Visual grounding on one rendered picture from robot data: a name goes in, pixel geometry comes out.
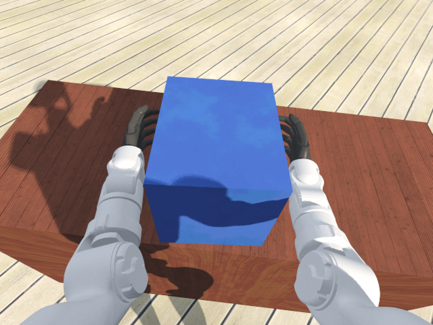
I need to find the robot right hand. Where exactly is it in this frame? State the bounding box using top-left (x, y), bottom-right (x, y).
top-left (278, 114), bottom-right (311, 164)

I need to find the left robot upper arm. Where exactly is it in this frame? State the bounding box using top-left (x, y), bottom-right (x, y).
top-left (19, 241), bottom-right (148, 325)

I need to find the carton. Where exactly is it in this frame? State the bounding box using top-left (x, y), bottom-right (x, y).
top-left (143, 76), bottom-right (293, 246)

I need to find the robot left hand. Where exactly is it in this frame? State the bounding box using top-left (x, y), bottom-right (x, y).
top-left (121, 104), bottom-right (160, 151)

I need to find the left robot forearm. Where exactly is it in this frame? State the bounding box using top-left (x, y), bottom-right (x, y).
top-left (64, 146), bottom-right (145, 298)

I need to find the pedestal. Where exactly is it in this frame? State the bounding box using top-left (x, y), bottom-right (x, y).
top-left (0, 80), bottom-right (433, 313)

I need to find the right robot forearm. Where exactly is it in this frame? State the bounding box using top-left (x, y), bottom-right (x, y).
top-left (288, 158), bottom-right (366, 264)

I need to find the right robot upper arm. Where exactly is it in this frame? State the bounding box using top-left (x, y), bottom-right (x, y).
top-left (294, 249), bottom-right (433, 325)

